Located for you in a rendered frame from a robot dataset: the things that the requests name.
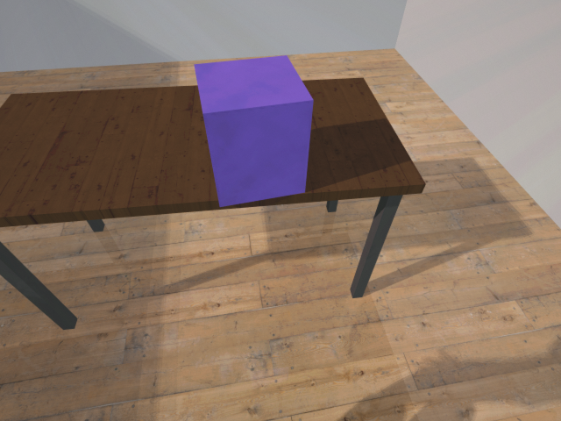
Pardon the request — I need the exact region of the table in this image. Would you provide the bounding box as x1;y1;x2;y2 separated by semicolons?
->
0;78;426;330

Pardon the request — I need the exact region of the carton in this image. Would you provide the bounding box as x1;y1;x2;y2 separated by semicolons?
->
194;55;314;207

